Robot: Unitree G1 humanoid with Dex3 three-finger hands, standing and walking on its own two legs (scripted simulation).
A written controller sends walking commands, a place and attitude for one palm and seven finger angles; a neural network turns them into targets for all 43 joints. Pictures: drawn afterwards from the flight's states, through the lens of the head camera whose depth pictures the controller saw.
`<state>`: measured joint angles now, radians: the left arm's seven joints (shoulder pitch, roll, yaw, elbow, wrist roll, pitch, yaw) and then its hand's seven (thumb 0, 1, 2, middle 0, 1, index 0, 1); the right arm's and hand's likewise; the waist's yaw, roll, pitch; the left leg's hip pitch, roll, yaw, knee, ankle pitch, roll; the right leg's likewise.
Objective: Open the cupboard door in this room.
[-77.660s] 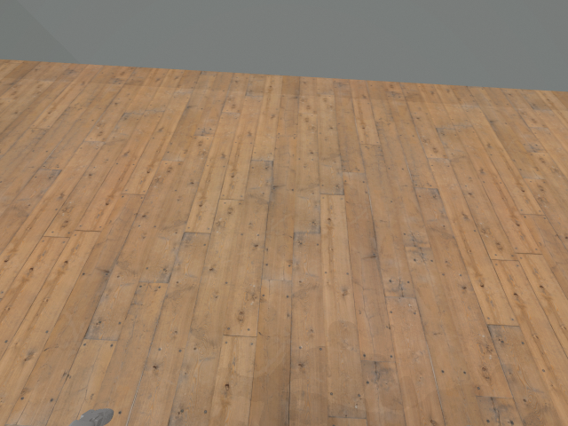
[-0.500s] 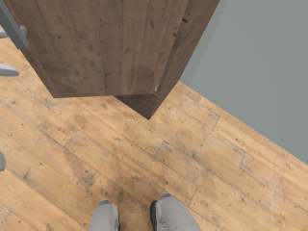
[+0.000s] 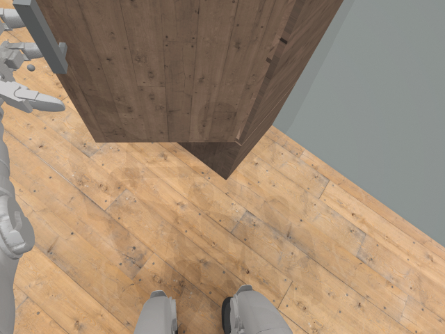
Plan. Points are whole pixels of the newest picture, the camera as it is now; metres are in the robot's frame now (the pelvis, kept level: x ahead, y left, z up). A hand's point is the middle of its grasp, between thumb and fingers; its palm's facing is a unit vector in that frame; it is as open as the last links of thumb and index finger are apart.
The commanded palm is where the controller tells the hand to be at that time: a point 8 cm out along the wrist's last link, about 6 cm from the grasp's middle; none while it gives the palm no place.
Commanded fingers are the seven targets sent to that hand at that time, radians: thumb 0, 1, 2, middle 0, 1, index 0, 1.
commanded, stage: slide the fingers in behind the handle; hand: left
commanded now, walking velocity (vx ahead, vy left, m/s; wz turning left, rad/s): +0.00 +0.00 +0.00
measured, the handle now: (46, 29) +0.60 +0.25 +0.09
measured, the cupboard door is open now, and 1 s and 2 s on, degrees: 42 42 42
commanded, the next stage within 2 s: move the hooked fingers beside the handle in 0.56 s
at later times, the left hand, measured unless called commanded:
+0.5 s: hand (36, 70) +0.52 +0.25 +0.09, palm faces +0.07 -1.00 -0.02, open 14.7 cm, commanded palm +0.51 +0.25 +0.08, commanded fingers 0.00 -0.50 0.30 -0.30 -1.20 -0.30 -1.20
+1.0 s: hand (34, 71) +0.52 +0.25 +0.09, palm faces +0.04 -1.00 -0.01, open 14.7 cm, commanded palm +0.50 +0.28 +0.08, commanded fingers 0.00 -0.50 0.30 -0.30 -1.20 -0.30 -1.20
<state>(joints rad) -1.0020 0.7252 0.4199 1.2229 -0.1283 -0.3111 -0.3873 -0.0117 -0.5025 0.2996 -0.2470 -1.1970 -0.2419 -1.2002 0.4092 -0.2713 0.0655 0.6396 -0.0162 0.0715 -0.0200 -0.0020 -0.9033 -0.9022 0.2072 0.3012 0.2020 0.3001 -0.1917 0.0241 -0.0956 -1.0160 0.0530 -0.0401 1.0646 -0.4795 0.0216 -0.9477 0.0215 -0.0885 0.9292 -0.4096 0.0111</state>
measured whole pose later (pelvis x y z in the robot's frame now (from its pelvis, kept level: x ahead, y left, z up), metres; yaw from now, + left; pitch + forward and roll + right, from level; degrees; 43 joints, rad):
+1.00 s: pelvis +0.01 +0.00 +0.00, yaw +1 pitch +23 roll -5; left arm -0.94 0.68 0.41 1.21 -0.15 -0.35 -0.37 -0.01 -0.50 0.30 -0.17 -1.16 -0.17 -1.16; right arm 0.39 -0.27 0.05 0.66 -0.02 0.06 -0.01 0.00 -0.90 -0.90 0.21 0.30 0.20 0.30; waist -0.18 0.03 -0.10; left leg -0.97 0.05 -0.04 1.04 -0.49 0.02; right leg -0.90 0.02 -0.09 0.91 -0.42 0.01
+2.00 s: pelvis -0.01 +0.00 -0.01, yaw -2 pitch +26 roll -6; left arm -1.03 0.89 0.54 1.29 -0.08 -0.29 -0.52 -0.01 -0.50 0.30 -0.29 -1.20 -0.30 -1.20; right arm 0.41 -0.29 0.10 0.60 0.00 0.08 -0.05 0.00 -0.90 -0.90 0.21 0.30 0.20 0.30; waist -0.23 0.03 -0.08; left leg -1.07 0.07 -0.03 1.10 -0.49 0.03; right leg -1.01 0.04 -0.07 0.96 -0.41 0.02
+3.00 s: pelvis +0.00 +0.00 -0.01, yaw -2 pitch +26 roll -6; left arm -1.00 0.90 0.56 1.26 -0.10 -0.28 -0.56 -0.01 -0.50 0.30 -0.29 -1.20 -0.30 -1.20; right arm 0.41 -0.29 0.10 0.60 0.00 0.09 -0.04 0.00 -0.90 -0.90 0.21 0.30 0.20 0.30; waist -0.22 0.03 -0.09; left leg -1.07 0.07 -0.04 1.11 -0.49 0.02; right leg -1.01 0.04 -0.08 0.96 -0.41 0.02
